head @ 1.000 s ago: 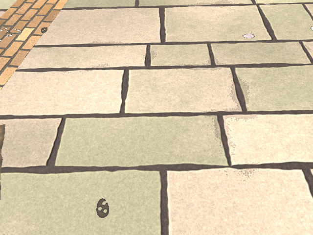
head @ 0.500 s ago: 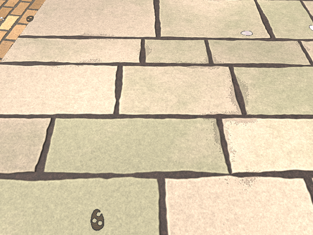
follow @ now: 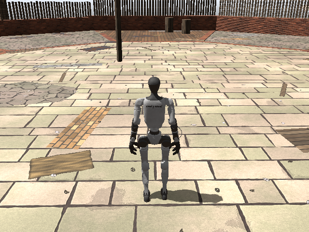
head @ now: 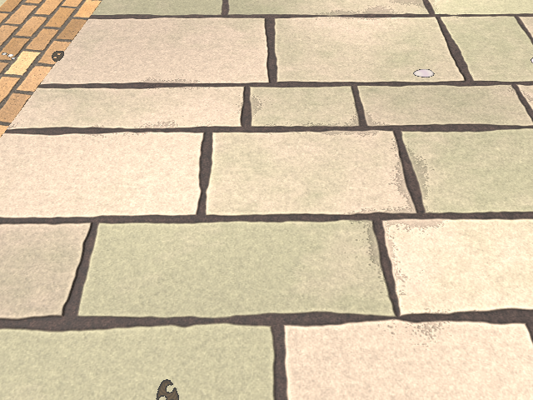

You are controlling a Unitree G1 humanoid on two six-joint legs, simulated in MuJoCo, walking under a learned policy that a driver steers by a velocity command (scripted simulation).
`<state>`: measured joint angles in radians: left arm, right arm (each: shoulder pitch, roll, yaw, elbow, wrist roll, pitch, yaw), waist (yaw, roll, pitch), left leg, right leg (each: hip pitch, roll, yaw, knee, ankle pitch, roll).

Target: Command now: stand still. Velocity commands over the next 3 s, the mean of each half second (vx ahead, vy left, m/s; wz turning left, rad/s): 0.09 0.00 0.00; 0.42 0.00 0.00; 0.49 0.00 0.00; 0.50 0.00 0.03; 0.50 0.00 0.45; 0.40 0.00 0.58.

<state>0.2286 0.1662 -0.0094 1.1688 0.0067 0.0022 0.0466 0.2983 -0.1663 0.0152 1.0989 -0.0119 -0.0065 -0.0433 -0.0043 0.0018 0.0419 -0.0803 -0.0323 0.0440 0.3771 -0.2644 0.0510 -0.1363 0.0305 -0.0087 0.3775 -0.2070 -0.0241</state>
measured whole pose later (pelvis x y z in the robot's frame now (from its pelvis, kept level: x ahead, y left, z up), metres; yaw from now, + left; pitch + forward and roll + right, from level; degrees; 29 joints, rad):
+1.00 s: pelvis +0.24 -0.07 -0.01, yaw +0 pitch +1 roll -1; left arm 0.51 0.12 0.01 1.12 0.02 -0.10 0.02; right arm 0.05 -0.19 -0.04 0.94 -0.02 -0.03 0.03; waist 0.04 0.03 0.04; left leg -0.63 0.06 0.08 0.72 -0.08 0.05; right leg 0.10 0.08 -0.07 0.18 -0.30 -0.08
